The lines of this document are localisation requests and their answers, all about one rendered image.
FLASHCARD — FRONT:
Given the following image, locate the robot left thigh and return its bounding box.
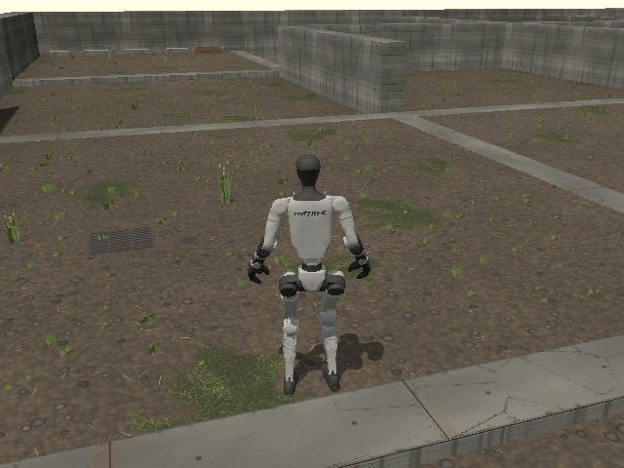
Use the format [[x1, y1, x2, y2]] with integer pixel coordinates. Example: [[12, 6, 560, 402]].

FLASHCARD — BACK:
[[279, 272, 300, 336]]

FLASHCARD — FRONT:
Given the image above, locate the right robot hand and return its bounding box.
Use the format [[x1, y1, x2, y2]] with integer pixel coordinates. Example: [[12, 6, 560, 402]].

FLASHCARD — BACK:
[[348, 260, 371, 279]]

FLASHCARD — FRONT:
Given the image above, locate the left robot upper arm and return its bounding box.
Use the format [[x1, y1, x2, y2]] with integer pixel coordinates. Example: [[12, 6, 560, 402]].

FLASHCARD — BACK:
[[262, 197, 290, 252]]

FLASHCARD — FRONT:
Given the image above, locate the robot right forearm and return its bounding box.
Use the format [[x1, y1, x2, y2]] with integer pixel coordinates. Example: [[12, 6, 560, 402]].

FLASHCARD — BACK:
[[349, 233, 368, 265]]

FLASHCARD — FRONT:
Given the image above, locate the right robot shin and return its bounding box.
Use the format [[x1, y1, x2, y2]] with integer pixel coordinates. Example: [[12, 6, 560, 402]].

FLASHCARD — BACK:
[[321, 310, 338, 375]]

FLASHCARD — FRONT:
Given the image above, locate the robot left forearm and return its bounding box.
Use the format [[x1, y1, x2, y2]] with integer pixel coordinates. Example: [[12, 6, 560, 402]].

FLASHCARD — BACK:
[[251, 236, 271, 269]]

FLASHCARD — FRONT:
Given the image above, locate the right robot upper arm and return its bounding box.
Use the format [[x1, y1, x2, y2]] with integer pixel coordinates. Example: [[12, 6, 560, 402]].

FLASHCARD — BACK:
[[330, 195, 360, 249]]

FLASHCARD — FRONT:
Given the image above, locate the left robot hand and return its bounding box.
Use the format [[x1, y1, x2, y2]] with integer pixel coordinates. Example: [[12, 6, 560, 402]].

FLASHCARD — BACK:
[[248, 262, 269, 284]]

